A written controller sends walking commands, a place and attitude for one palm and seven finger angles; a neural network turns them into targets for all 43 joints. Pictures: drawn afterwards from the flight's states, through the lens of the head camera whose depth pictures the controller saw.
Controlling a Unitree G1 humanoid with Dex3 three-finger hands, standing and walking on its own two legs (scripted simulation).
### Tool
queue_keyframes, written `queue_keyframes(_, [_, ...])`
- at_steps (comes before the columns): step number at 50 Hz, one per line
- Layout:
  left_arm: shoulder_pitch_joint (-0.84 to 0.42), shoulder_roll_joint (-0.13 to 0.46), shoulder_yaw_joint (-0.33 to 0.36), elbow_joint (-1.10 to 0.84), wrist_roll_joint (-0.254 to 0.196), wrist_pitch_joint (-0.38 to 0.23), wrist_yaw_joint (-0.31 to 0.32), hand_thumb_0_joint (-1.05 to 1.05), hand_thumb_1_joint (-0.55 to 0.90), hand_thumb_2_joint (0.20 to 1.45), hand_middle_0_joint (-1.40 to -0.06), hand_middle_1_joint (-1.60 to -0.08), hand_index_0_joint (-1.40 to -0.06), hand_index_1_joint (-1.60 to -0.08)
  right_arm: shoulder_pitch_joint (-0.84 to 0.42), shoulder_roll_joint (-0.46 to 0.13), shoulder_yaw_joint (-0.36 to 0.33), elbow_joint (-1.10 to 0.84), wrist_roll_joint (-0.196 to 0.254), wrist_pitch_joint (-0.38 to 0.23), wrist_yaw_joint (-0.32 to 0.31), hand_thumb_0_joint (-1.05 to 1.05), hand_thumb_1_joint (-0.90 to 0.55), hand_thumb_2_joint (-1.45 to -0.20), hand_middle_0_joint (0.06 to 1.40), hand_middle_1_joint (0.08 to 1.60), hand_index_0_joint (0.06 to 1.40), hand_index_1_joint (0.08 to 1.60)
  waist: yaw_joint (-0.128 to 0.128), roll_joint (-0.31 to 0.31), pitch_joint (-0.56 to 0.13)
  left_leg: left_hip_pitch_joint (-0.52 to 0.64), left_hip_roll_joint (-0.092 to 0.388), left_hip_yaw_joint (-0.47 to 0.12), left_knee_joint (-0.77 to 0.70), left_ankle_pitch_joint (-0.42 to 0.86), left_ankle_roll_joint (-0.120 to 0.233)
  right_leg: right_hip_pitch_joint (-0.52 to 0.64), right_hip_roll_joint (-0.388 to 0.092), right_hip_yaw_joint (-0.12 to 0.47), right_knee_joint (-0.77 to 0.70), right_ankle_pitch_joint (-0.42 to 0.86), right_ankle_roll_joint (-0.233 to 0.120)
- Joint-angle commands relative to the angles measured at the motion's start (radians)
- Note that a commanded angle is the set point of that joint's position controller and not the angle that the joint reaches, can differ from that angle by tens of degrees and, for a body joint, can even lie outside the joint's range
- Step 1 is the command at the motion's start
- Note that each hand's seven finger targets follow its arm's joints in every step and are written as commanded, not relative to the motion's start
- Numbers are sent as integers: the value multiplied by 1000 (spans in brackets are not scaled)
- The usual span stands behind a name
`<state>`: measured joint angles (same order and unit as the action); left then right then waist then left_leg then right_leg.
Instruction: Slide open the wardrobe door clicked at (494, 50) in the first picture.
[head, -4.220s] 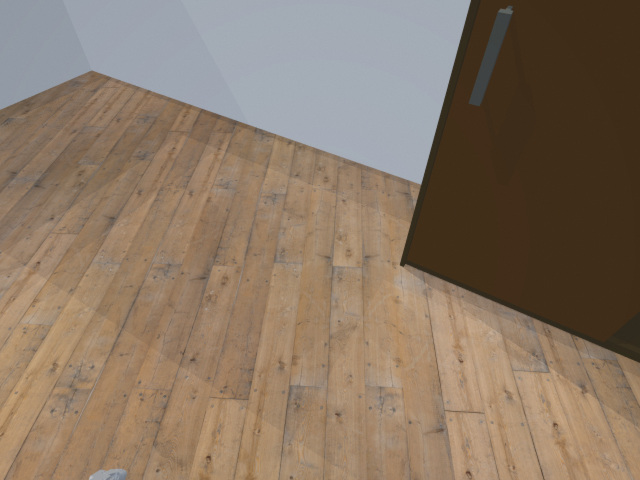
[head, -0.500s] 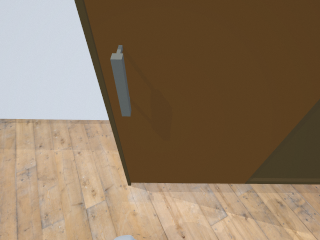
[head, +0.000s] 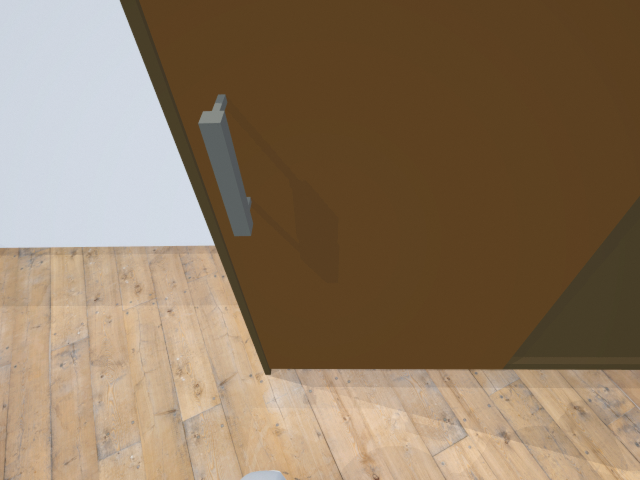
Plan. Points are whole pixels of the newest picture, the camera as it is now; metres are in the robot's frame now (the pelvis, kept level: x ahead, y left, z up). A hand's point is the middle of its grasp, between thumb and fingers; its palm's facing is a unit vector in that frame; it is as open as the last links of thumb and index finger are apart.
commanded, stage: come to a stop and stand still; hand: left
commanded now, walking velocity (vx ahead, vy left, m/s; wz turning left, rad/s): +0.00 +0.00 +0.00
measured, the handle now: (233, 170) +0.50 +0.17 +0.11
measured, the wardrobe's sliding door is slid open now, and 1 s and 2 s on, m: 0.00 0.00 0.00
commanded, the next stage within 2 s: look again from close up in 1.16 s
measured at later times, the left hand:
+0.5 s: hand out of the picture -0.05 +0.18 -0.17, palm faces +0.05 -0.98 -0.18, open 7.4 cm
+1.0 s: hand out of the picture -0.02 +0.19 -0.16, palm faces +0.03 -0.98 -0.21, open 7.4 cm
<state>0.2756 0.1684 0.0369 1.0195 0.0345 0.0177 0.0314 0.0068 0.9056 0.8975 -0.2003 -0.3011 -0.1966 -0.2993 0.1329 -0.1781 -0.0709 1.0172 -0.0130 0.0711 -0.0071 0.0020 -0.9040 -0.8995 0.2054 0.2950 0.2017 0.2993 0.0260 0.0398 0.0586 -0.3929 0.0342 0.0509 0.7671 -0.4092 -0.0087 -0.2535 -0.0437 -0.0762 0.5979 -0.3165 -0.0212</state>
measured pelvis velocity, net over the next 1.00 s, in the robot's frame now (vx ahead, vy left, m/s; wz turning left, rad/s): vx -0.03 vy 0.02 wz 0.01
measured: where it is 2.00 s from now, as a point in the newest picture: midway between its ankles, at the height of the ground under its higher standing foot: outside the picture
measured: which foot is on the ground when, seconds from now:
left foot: up 0.00-0.16, down 0.18-1.00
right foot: down 0.00-1.00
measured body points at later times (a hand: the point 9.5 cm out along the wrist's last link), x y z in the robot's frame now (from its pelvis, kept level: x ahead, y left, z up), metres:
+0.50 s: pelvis -0.04 +0.01 +0.01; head -0.04 +0.01 +0.46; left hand -0.05 +0.23 -0.15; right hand -0.05 -0.20 -0.15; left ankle -0.04 +0.13 -0.73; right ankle +0.01 -0.11 -0.73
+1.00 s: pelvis -0.03 +0.02 +0.01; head -0.04 +0.00 +0.45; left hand -0.03 +0.24 -0.15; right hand -0.03 -0.19 -0.16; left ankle -0.04 +0.13 -0.73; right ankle +0.01 -0.11 -0.73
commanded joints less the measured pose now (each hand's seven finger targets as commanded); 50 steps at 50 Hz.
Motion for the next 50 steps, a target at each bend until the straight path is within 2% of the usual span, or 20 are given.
queue_keyframes(1, [-28, 142, 24, -55, -2, -24, 9, 0, 900, 900, -200, -300, -200, -300, 45, -30, 3, -32, 4, -29, -2, 0, -900, -900, 200, 300, 200, 300, -27, -201, -18, 23, 8, -26, 121, -41, -8, -35, -217, 183, -273, 379, -134])
queue_keyframes(4, [9, 150, 26, -26, -7, -26, 10, 0, 900, 900, -200, -300, -200, -300, 65, -22, 17, -13, 7, -41, -8, 0, -900, -900, 200, 300, 200, 300, -8, -177, -54, 61, 11, -5, -76, -19, -20, 70, -208, 177, -245, 413, -138])
queue_keyframes(6, [5, 149, 23, -10, -16, -25, 10, 0, 900, 900, -200, -300, -200, -300, 117, -19, 28, 16, 5, -54, -15, 0, -900, -900, 200, 300, 200, 300, -19, -168, -74, 171, 13, -3, -272, 100, -19, 54, -187, 177, -215, 366, -103])
queue_keyframes(7, [-11, 139, 20, -4, -24, -24, 9, 0, 900, 900, -200, -300, -200, -300, 156, -27, 32, 37, 4, -63, -18, 0, -900, -900, 200, 300, 200, 300, -34, -118, -83, 242, 30, -23, -371, 205, -12, 28, -163, 158, -194, 309, -68])
queue_keyframes(9, [3, 90, 11, 0, -27, -23, 4, 0, 900, 900, -200, -300, -200, -300, 144, -80, 32, 44, -2, -79, -23, 0, -900, -900, 200, 300, 200, 300, 2, 22, -93, 239, 152, -124, -405, 405, 31, 49, -74, 89, -179, 220, 1])
queue_keyframes(11, [-24, 90, 6, 24, -26, -13, 4, 0, 900, 900, -200, -300, -200, -300, 106, -79, 37, 56, -1, -82, -24, 0, -900, -900, 200, 300, 200, 300, 7, 108, -40, 124, 146, -130, -465, 287, 37, 113, -54, 53, -180, 153, 25])
queue_keyframes(12, [-16, 91, 3, 36, -26, -10, 2, 0, 900, 900, -200, -300, -200, -300, 104, -75, 40, 59, -2, -80, -24, 0, -900, -900, 200, 300, 200, 300, 13, 115, -12, 85, 137, -128, -501, 179, 33, 124, -54, 57, -192, 127, 26])
queue_keyframes(13, [-8, 92, 1, 48, -25, -9, 0, 0, 900, 900, -200, -300, -200, -300, 105, -72, 42, 63, -3, -77, -23, 0, -900, -900, 200, 300, 200, 300, 14, 95, 14, 64, 124, -126, -518, 96, 28, 123, -52, 67, -207, 116, 23])
queue_keyframes(18, [18, 80, -6, 77, -21, -13, -2, 0, 900, 900, -200, -300, -200, -300, 168, -59, 39, 76, -4, -74, -22, 0, -900, -900, 200, 300, 200, 300, -1, 18, 50, 67, 90, -107, -535, -13, 24, 81, -59, 90, -268, 44, 20])
queue_keyframes(23, [38, 68, -6, 83, -19, -19, -1, 0, 900, 900, -200, -300, -200, -300, 222, -43, 40, 85, -4, -72, -22, 0, -900, -900, 200, 300, 200, 300, -17, -64, 59, 90, 70, -85, -502, 4, 26, 21, -65, 115, -303, -35, 20])
queue_keyframes(32, [85, 43, -8, 99, -20, -31, 5, 0, 900, 900, -200, -300, -200, -300, 256, -18, 47, 99, -1, -81, -24, 0, -900, -900, 200, 300, 200, 300, -26, -53, 27, 128, 69, -68, -472, 71, 28, -5, -67, 125, -294, -1, 12])
queue_keyframes(35, [98, 36, -11, 105, -19, -33, 6, 0, 900, 900, -200, -300, -200, -300, 255, -15, 48, 100, 0, -84, -25, 0, -900, -900, 200, 300, 200, 300, -24, -37, 32, 130, 73, -67, -471, 84, 28, 0, -67, 120, -287, 30, 11])
queue_keyframes(36, [176, 73, -28, 127, -9, -44, 41, 0, 900, 900, -200, -300, -200, -300, 124, -66, 47, 30, 4, -93, -9, 0, -900, -900, 200, 300, 200, 300, 25, -18, 61, 76, 78, 3, -275, 105, -7, 1, -102, 122, -245, 155, 7])
queue_keyframes(37, [126, 114, -19, 81, -13, -53, 28, 0, 900, 900, -200, -300, -200, -300, 193, -13, 50, 5, -1, -79, -5, 0, -900, -900, 200, 300, 200, 300, -35, -31, -45, 120, 4, -17, -241, 23, -2, -39, -142, 211, -304, -160, -30])
queue_keyframes(38, [94, 123, -12, 57, -11, -56, 23, 0, 900, 900, -200, -300, -200, -300, 253, -11, 50, 12, -4, -81, -2, 0, -900, -900, 200, 300, 200, 300, -60, -63, -74, 170, 3, -12, -231, 53, 10, -106, -147, 210, -304, -246, -48])
queue_keyframes(39, [58, 114, -11, 42, -11, -61, 20, 0, 900, 900, -200, -300, -200, -300, 305, -2, 53, 15, -11, -89, 0, 0, -900, -900, 200, 300, 200, 300, -79, -15, -93, 210, 10, -23, -258, 107, 14, -127, -134, 162, -254, -176, -53])
queue_keyframes(41, [65, 69, -23, 44, -16, -58, 12, 0, 900, 900, -200, -300, -200, -300, 294, -13, 58, 8, -9, -102, -6, 0, -900, -900, 200, 300, 200, 300, -58, 63, -15, 120, 59, -92, -369, 109, 32, -101, -68, 111, -187, -87, -30])
queue_keyframes(44, [89, 50, -29, 54, -14, -52, 5, 0, 900, 900, -200, -300, -200, -300, 259, -40, 61, -17, -5, -108, -13, 0, -900, -900, 200, 300, 200, 300, -25, 23, 45, 5, 83, -136, -450, 64, 50, 13, -43, 73, -146, 47, -18])
queue_keyframes(46, [90, 47, -30, 54, -18, -53, 4, 0, 900, 900, -200, -300, -200, -300, 258, -55, 61, -18, -4, -112, -15, 0, -900, -900, 200, 300, 200, 300, -22, -25, 51, 15, 75, -128, -459, 78, 48, 27, -49, 82, -156, 68, -16])
queue_keyframes(50, [70, 67, -27, 46, -21, -56, 5, 0, 900, 900, -200, -300, -200, -300, 263, -65, 67, 3, -4, -116, -17, 0, -900, -900, 200, 300, 200, 300, -24, -44, 37, 74, 66, -104, -444, 187, 45, 49, -63, 86, -166, 137, -15])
